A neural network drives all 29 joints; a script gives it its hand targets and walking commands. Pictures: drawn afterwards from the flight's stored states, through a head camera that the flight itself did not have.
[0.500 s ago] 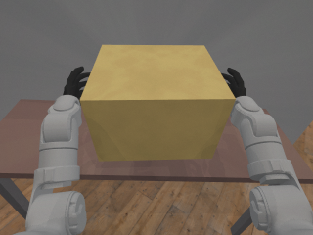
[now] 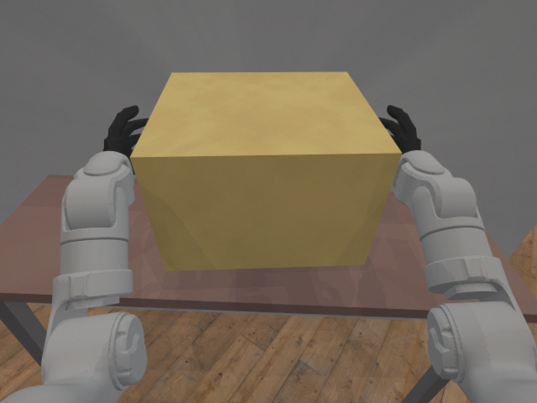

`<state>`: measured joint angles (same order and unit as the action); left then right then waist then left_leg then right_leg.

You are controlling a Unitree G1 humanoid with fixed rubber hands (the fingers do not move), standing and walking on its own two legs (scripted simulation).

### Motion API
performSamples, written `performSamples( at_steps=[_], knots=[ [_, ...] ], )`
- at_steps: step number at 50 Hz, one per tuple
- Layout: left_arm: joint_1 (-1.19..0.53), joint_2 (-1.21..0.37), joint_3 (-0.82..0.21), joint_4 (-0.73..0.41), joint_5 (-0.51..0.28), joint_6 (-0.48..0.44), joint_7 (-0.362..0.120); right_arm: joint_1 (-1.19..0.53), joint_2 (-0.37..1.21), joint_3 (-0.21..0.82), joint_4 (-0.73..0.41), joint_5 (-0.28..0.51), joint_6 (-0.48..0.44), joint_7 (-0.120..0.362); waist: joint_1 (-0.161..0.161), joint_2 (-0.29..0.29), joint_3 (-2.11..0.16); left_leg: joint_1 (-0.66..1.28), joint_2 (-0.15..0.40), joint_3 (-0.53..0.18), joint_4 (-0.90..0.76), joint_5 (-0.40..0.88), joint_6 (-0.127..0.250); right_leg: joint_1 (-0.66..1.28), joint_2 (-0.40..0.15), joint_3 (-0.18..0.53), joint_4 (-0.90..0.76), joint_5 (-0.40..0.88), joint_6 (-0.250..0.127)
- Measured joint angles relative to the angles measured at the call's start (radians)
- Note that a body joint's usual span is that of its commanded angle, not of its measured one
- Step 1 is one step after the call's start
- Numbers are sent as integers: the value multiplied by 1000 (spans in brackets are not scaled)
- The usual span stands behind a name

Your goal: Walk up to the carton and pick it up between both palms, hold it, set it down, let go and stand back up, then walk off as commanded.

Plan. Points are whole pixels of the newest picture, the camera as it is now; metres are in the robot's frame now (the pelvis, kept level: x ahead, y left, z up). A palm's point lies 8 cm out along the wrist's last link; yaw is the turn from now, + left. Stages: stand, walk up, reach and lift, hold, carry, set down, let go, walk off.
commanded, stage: reach and lift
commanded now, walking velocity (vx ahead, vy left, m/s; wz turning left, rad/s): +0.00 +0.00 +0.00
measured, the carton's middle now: (263, 163) +0.43 +0.00 +0.19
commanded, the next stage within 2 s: hold in 0.16 s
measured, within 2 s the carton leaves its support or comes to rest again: neither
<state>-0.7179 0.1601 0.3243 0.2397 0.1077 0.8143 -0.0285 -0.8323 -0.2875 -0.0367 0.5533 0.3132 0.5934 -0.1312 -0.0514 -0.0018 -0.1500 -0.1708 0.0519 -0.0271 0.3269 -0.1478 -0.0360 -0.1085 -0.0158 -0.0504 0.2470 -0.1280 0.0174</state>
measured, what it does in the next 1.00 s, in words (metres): stands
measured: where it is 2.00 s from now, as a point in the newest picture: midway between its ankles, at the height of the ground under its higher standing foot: outside the picture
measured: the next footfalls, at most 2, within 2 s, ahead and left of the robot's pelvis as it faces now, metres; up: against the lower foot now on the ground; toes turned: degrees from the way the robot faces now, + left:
none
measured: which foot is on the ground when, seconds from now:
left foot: down 0.00-1.00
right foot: down 0.00-1.00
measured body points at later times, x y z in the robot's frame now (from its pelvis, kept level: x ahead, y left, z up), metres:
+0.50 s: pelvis +0.00 +0.00 +0.00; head -0.07 +0.01 +0.45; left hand +0.38 +0.20 +0.24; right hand +0.39 -0.20 +0.26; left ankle +0.02 +0.14 -0.75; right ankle +0.00 -0.13 -0.75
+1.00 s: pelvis +0.00 +0.00 +0.00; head -0.06 +0.02 +0.44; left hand +0.38 +0.21 +0.24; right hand +0.39 -0.19 +0.26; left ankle +0.02 +0.14 -0.75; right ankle +0.00 -0.13 -0.75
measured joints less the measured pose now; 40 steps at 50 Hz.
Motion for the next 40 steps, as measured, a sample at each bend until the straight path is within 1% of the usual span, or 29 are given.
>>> performSamples(
  at_steps=[13, 24, 33, 40],
  knots=[
    [-17, -4, -9, -12, 16, 44, 3, -45, -23, 1, 28, 18, 37, 8, -2, -10, -14, -11, -1, 4, 11, -3, 2, -7, 0, 5, -2, 6, 1],
    [-29, -8, -7, 3, 20, 54, 4, -54, -32, 10, 45, 14, 45, 16, 4, 3, -23, -19, 2, 6, 11, -3, 1, -18, 2, 9, 1, 6, 0],
    [-24, -4, 2, -2, 11, 53, 0, -42, -29, 20, 18, 21, 53, 2, 3, 14, -25, -16, 4, 1, 12, -8, 0, -10, 5, 4, -3, 2, 0],
    [-9, -4, 6, -23, 14, 60, -7, -27, -26, 25, -7, 32, 64, -11, 0, 12, -26, -3, 4, 0, 16, -16, -1, 5, 5, 3, -4, -4, 1]
  ],
)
